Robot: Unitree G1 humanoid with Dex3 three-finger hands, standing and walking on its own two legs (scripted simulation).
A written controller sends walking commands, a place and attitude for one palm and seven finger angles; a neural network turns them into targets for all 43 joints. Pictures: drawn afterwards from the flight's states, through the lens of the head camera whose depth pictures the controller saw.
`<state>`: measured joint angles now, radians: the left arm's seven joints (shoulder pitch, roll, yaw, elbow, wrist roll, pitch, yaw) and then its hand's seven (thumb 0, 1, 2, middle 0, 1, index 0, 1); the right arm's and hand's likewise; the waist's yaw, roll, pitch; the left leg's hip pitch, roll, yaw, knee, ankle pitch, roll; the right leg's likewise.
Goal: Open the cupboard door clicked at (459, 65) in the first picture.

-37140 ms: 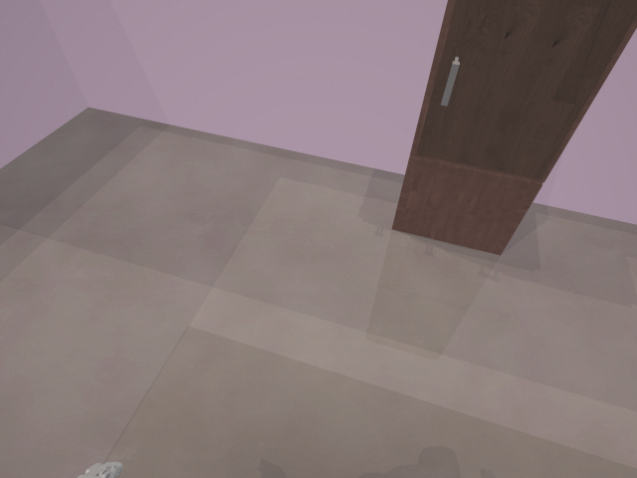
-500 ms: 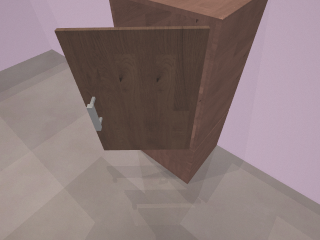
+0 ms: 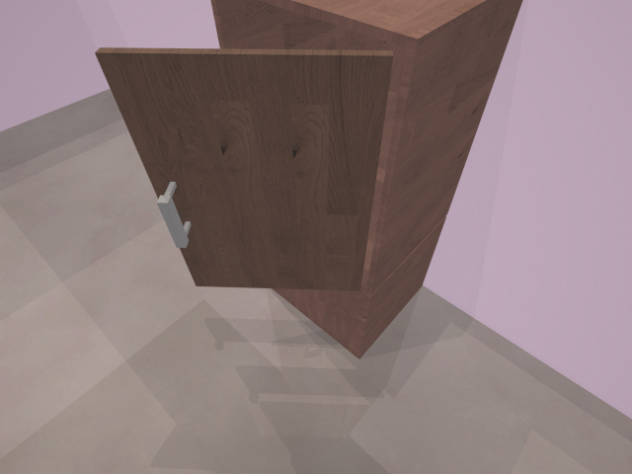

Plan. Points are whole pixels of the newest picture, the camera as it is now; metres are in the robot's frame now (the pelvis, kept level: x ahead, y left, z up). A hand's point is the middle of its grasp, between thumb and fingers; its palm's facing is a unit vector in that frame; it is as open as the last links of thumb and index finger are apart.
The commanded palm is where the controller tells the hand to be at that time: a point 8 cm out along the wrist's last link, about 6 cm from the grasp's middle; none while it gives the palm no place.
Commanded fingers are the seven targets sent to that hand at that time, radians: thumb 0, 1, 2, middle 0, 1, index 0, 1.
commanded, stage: come to a stop and stand still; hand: left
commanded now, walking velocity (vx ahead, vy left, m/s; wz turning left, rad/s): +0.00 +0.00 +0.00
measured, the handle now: (176, 215) +0.57 +0.31 -0.06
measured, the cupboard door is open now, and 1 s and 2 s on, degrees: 40 40 40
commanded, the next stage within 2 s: look again from close up in 0.70 s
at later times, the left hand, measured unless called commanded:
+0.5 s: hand out of the picture +0.01 +0.17 -0.17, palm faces +0.04 -0.98 -0.20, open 7.4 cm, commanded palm none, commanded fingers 0.00 0.90 0.90 -0.20 -0.30 -0.20 -0.30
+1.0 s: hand out of the picture +0.02 +0.18 -0.17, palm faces +0.04 -0.98 -0.22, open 7.4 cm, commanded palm none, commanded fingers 0.00 0.90 0.90 -0.20 -0.30 -0.20 -0.30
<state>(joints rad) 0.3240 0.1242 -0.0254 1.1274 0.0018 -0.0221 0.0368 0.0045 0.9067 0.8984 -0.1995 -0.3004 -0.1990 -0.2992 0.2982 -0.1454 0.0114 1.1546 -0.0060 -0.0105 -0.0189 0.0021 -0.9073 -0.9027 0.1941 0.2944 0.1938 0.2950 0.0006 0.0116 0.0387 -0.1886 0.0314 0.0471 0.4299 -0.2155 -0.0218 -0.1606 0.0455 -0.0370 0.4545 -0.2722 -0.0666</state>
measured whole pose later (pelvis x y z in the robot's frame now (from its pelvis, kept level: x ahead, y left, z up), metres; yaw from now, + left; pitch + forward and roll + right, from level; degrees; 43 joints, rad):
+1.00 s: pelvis +0.01 +0.00 +0.00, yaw +0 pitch -1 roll +1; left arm 0.27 0.17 0.00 1.11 0.01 -0.02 0.04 0.00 0.91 0.90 -0.20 -0.30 -0.20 -0.30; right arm 0.24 -0.15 0.01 1.16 -0.01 -0.02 -0.03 0.00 -0.91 -0.90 0.20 0.29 0.20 0.30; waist 0.01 -0.01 0.04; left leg -0.15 0.02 0.05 0.40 -0.22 -0.02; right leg -0.12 0.04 -0.04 0.42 -0.28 -0.06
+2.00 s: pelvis +0.01 +0.07 -0.01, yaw +1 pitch +0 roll +1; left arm 0.25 0.17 0.06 1.02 0.02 0.05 0.04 0.01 0.91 0.90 -0.20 -0.30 -0.20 -0.30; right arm 0.27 -0.15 -0.03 1.02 -0.03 0.01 -0.02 0.01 -0.92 -0.90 0.20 0.29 0.20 0.30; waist 0.02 -0.02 0.06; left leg -0.24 -0.05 0.13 0.48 -0.26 0.08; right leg -0.38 -0.07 -0.07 0.95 -0.52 -0.03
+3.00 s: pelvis +0.06 +0.13 +0.00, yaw +2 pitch -1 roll +0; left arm 0.27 0.15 0.01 1.13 0.01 -0.01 0.03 0.00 0.91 0.90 -0.20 -0.30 -0.20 -0.30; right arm 0.25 -0.13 -0.01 1.17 -0.01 -0.01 -0.03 0.00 -0.92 -0.90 0.20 0.29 0.20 0.30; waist 0.01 -0.03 0.04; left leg -0.18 0.02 0.07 0.39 -0.19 0.00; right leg -0.11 -0.03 -0.06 0.40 -0.27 0.00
